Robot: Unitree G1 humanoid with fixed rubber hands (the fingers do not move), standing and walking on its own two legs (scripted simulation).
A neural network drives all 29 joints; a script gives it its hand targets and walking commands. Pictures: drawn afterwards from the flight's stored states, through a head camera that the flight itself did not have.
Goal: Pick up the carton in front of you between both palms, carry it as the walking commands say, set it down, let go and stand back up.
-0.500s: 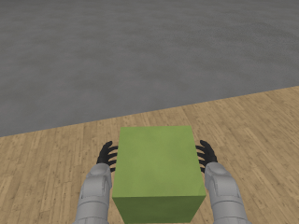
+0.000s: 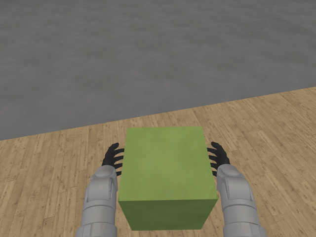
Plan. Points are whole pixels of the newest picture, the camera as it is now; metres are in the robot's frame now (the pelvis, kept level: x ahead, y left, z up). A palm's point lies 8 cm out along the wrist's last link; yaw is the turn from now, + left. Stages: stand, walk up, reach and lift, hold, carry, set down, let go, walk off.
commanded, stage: reach and lift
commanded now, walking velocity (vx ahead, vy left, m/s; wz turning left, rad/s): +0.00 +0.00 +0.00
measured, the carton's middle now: (165, 180) +0.31 +0.00 -0.04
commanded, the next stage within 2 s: hold in 0.50 s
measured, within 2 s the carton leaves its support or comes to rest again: neither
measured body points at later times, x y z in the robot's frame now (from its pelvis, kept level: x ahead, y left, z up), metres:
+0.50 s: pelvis +0.01 +0.00 +0.00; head -0.02 +0.00 +0.45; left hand +0.31 +0.15 +0.03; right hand +0.31 -0.15 +0.03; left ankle +0.02 +0.12 -0.74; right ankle +0.03 -0.12 -0.74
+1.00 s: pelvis +0.00 +0.00 +0.00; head -0.04 +0.00 +0.45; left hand +0.30 +0.15 +0.05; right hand +0.30 -0.15 +0.04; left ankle +0.02 +0.12 -0.74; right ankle +0.03 -0.12 -0.74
